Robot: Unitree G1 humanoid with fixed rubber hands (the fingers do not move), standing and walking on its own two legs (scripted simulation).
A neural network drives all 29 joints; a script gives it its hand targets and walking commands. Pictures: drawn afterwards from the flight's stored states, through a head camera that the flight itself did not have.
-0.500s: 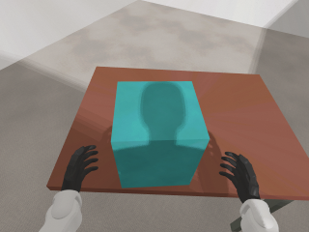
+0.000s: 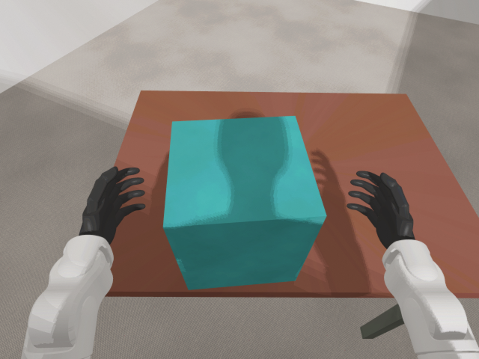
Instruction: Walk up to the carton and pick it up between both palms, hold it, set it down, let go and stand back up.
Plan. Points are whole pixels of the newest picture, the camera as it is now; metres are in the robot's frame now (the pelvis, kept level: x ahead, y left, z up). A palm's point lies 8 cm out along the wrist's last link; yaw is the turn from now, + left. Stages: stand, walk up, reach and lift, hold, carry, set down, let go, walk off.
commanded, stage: reach and lift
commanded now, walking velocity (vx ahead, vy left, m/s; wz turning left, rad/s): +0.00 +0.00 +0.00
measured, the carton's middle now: (238, 207) +0.36 +0.02 +0.02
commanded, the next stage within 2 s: none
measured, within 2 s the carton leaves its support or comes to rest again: neither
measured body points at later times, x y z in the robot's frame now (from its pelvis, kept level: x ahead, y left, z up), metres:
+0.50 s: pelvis -0.02 -0.01 +0.00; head -0.01 -0.01 +0.45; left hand +0.34 +0.21 +0.15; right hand +0.38 -0.21 +0.14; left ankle -0.02 +0.14 -0.75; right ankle -0.01 -0.13 -0.75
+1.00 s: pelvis -0.01 -0.01 +0.00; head +0.01 +0.00 +0.45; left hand +0.38 +0.21 +0.14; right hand +0.43 -0.19 +0.14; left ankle -0.02 +0.14 -0.75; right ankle -0.01 -0.13 -0.75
